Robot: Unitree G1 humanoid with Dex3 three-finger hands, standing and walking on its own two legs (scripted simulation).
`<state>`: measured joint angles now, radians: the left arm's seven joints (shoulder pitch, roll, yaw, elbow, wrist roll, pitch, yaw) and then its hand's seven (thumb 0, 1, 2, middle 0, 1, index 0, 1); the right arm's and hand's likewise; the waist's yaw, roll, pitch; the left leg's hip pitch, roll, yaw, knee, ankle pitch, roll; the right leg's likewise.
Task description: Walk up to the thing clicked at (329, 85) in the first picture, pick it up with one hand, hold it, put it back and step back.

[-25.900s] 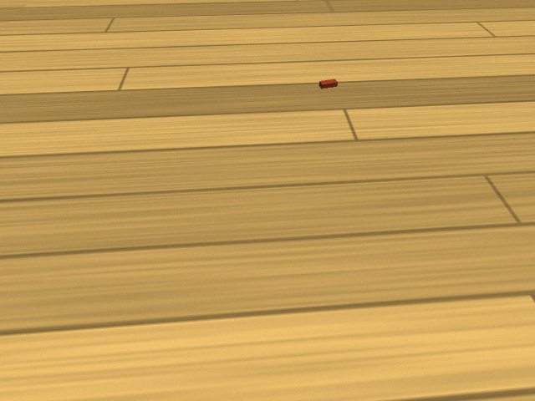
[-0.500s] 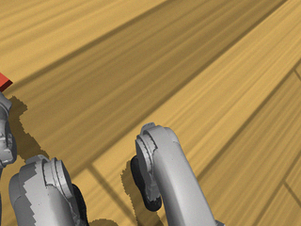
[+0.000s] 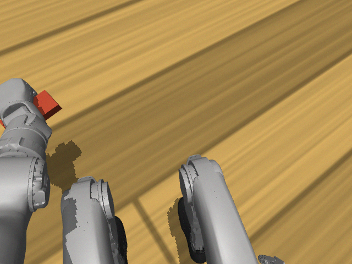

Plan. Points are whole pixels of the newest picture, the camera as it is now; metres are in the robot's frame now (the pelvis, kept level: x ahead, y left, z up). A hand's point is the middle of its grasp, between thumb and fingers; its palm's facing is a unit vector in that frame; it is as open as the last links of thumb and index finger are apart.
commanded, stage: lift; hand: left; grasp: from above
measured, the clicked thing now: (32, 114) +0.50 +0.27 -0.16
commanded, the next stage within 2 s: hold in 1.28 s
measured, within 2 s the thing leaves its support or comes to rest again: neither
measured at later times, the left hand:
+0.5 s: hand out of the picture +0.40 +0.26 +0.06, palm faces -0.35 -0.25 -0.90, open 7.8 cm
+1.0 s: hand out of the picture +0.39 +0.24 +0.23, palm faces -0.38 -0.28 -0.88, open 7.9 cm
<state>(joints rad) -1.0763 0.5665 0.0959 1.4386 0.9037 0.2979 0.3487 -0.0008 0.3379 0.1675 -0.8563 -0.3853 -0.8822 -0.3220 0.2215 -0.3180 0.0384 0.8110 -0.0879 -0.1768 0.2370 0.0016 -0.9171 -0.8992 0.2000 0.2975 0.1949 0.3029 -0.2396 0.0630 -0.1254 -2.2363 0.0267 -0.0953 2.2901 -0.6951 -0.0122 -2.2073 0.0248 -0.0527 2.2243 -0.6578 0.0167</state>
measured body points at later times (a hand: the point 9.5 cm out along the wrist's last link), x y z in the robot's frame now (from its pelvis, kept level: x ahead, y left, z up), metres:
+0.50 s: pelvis +0.00 +0.00 +0.16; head +0.16 +0.01 +0.58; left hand +0.42 +0.27 +0.11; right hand +0.12 -0.26 +0.02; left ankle +0.07 +0.13 -0.33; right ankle +0.10 -0.12 -0.33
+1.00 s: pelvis +0.06 +0.00 +0.33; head +0.15 +0.00 +0.77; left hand +0.41 +0.25 +0.28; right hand +0.16 -0.26 +0.19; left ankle +0.07 +0.13 -0.33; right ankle +0.10 -0.12 -0.33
